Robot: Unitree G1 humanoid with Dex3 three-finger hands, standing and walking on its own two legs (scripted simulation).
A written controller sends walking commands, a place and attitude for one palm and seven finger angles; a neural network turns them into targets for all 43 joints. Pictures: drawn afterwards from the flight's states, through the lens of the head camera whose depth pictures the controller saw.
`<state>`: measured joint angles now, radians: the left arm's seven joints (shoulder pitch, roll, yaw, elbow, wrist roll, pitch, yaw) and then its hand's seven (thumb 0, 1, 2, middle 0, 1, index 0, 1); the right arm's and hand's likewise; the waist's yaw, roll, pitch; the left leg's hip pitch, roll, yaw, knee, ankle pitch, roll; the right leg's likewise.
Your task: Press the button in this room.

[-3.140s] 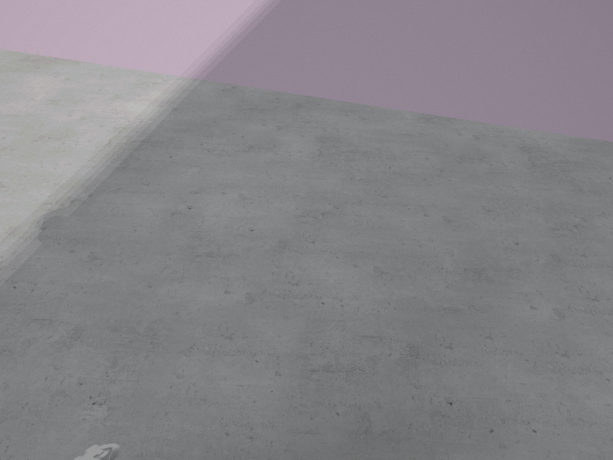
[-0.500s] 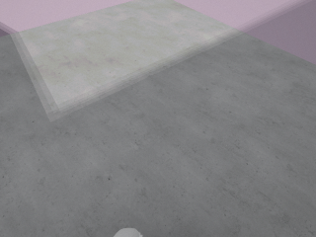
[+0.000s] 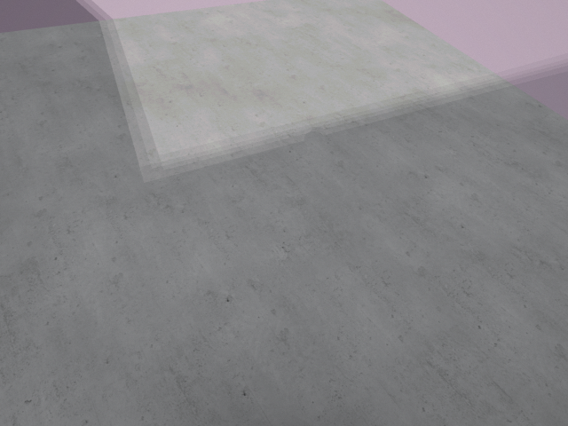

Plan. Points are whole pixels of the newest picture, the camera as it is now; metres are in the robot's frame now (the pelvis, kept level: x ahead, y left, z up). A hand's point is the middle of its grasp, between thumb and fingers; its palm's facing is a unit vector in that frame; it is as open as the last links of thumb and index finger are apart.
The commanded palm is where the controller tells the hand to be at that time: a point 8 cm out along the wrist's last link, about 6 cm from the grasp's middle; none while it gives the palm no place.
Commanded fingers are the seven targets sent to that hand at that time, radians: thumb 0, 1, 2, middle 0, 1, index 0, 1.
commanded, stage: turn or walk to find it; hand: left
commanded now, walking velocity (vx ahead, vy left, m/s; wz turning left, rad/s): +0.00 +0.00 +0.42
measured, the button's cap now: out of the picture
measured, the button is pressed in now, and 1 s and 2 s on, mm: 0 0 0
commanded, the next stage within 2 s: none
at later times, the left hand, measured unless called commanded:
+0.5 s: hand out of the picture -0.02 +0.17 -0.17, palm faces +0.27 -0.93 -0.24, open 7.4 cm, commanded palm none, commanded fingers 0.00 0.90 0.90 -0.20 -0.30 -0.20 -0.30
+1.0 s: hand out of the picture -0.04 +0.21 -0.16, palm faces +0.43 -0.86 -0.27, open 7.4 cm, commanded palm none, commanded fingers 0.00 0.90 0.90 -0.20 -0.30 -0.20 -0.30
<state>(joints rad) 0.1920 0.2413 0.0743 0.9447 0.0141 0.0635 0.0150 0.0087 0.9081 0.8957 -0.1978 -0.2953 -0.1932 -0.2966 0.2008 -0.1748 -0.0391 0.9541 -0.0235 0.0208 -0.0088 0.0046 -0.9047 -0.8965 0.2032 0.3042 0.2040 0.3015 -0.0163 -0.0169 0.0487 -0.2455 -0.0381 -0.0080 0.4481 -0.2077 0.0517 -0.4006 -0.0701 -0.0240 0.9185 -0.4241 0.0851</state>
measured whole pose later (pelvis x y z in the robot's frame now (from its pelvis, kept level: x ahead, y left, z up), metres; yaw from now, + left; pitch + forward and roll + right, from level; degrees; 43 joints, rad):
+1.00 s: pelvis -0.05 -0.02 -0.01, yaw +25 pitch +0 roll +1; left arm 0.17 0.21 0.06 0.91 0.01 0.05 0.02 0.01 0.91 0.90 -0.20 -0.30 -0.19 -0.30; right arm 0.21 -0.20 -0.05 0.95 -0.03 0.04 0.00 0.01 -0.90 -0.90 0.20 0.30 0.20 0.30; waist -0.03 0.02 0.05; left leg -0.29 -0.05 -0.05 0.49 -0.20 0.02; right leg -0.31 -0.04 -0.03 0.70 -0.38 0.07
